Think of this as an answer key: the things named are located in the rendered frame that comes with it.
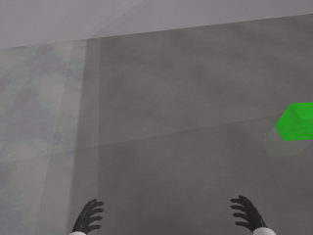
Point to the right robot hand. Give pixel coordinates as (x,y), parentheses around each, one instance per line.
(251,215)

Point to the left robot hand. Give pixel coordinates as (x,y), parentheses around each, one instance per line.
(84,219)

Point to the carton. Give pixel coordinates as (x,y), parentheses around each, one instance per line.
(296,123)

